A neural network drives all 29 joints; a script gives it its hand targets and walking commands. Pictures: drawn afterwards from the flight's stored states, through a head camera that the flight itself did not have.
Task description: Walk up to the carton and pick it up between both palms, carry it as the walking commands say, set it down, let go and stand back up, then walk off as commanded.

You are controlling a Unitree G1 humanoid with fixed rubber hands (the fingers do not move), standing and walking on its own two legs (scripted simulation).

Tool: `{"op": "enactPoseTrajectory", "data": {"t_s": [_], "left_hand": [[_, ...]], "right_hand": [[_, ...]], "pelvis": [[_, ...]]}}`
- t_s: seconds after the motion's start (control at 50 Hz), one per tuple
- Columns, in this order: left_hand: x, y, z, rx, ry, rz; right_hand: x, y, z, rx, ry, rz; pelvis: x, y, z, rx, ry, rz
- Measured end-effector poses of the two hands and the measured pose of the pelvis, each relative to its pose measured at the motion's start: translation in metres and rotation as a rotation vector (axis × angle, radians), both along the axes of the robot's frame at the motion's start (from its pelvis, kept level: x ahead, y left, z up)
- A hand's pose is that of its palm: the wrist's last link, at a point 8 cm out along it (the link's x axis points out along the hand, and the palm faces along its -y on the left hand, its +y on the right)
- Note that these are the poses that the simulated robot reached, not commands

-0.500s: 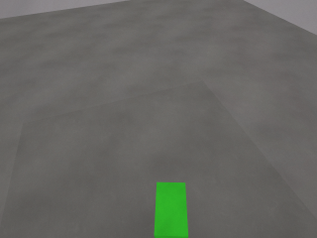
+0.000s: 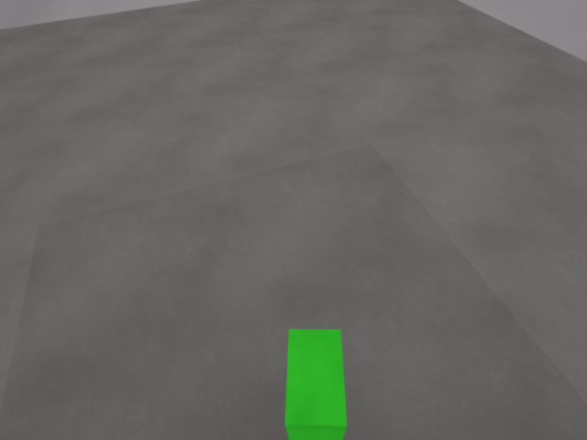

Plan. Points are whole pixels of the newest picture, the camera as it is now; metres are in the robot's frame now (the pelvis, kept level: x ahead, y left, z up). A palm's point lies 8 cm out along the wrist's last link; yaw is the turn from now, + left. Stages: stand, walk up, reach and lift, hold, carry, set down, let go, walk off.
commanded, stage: stand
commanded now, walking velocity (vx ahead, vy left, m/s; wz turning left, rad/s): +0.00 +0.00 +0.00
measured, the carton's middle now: (315, 387) +0.37 -0.01 -0.64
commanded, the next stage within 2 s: walk off in 0.68 s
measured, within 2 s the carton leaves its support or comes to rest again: neither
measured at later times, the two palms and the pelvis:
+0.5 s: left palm out of the picture -0.07 +0.23 -0.14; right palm out of the picture -0.08 -0.22 -0.14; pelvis -0.02 +0.01 +0.00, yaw +0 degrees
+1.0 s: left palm out of the picture -0.08 +0.23 -0.14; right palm out of the picture -0.09 -0.21 -0.15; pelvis -0.05 +0.01 +0.00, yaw -3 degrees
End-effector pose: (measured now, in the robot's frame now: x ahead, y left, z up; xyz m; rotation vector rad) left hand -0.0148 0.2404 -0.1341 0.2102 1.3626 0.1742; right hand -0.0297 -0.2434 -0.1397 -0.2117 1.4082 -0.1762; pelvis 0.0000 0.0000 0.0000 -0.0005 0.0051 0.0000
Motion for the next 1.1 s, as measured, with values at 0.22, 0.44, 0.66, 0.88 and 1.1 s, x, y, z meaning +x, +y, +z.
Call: {"op": "enactPoseTrajectory", "data": {"t_s": [0.22, 0.44, 0.66, 0.88, 1.1], "left_hand": [[-0.028, -0.008, -0.003, -0.024, 0.063, 0.010], [-0.050, -0.013, -0.005, -0.042, 0.104, 0.019], [-0.065, -0.017, -0.005, -0.054, 0.125, 0.026], [-0.074, -0.019, -0.005, -0.063, 0.133, 0.031], [-0.028, -0.003, -0.011, -0.003, 0.017, -0.077]], "right_hand": [[-0.027, 0.014, -0.002, 0.025, 0.061, -0.017], [-0.045, 0.025, -0.003, 0.044, 0.089, -0.028], [-0.058, 0.034, -0.003, 0.058, 0.102, -0.038], [-0.067, 0.041, -0.003, 0.068, 0.106, -0.049], [-0.067, 0.009, -0.014, -0.020, 0.013, -0.143]], "pelvis": [[-0.011, 0.003, 0.002, 0.000, -0.016, -0.003], [-0.021, 0.006, 0.003, 0.001, -0.026, -0.005], [-0.030, 0.008, 0.004, 0.002, -0.030, -0.007], [-0.038, 0.010, 0.005, 0.004, -0.032, -0.011], [-0.054, 0.005, -0.010, 0.036, -0.012, -0.105]]}}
